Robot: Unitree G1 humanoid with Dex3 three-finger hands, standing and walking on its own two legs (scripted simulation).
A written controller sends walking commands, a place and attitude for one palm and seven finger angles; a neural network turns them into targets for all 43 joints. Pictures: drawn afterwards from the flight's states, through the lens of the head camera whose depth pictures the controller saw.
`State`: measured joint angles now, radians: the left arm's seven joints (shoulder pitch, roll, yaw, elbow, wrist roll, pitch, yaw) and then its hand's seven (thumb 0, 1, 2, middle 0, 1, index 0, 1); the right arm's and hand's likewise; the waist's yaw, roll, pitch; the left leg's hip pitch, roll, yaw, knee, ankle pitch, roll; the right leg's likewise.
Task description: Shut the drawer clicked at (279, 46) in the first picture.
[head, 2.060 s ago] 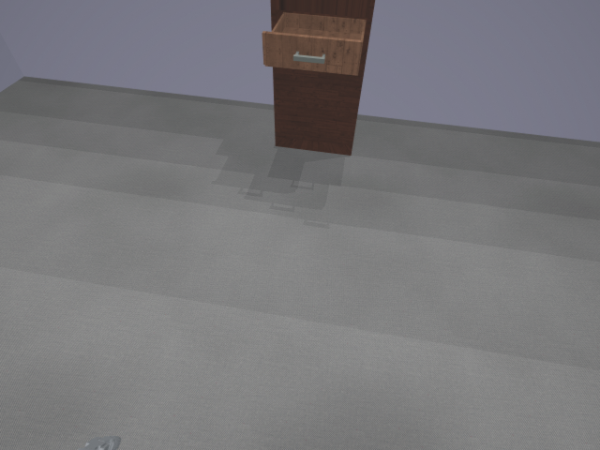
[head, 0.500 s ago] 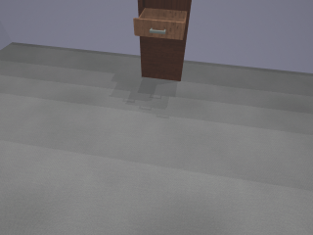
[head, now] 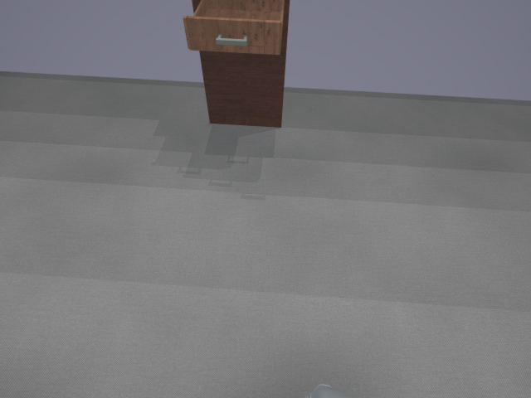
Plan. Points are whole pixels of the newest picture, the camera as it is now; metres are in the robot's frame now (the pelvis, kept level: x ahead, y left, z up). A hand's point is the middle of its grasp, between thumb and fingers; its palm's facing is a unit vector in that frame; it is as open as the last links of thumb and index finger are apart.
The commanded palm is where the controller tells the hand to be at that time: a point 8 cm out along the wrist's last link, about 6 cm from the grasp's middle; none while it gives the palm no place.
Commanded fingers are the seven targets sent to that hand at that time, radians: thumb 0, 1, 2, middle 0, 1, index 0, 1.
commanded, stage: walk to a spot facing it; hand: left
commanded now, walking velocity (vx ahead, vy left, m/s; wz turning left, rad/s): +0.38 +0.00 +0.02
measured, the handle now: (232, 39) +1.37 +0.16 -0.12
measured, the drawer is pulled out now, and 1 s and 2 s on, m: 0.26 0.26 0.26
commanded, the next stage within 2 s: turn to face it in 1.38 s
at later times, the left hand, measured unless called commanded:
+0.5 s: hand (165, 386) +0.17 +0.19 -0.19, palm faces +0.08 -0.99 -0.09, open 7.4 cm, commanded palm none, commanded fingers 0.00 0.90 0.90 -0.20 -0.30 -0.20 -0.30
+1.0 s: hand (210, 213) +0.54 +0.15 -0.17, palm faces -0.01 -0.98 -0.19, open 7.4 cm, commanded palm none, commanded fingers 0.00 0.90 0.90 -0.20 -0.30 -0.20 -0.30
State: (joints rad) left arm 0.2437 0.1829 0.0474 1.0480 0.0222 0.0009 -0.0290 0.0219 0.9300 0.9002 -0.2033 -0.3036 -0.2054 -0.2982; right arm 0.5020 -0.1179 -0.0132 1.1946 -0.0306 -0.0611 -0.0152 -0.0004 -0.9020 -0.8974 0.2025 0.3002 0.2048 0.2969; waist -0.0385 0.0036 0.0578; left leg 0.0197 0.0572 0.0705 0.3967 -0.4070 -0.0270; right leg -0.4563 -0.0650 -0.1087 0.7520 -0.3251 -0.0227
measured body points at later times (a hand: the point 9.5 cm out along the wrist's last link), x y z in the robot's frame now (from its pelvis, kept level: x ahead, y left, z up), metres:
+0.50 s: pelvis +0.20 +0.03 -0.01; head +0.20 +0.07 +0.44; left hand +0.17 +0.24 -0.18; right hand +0.30 -0.21 -0.13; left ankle +0.24 +0.11 -0.73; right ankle +0.13 -0.11 -0.66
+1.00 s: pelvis +0.44 -0.03 -0.01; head +0.47 -0.04 +0.44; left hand +0.55 +0.20 -0.15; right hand +0.33 -0.23 -0.17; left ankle +0.31 +0.11 -0.64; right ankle +0.51 -0.12 -0.73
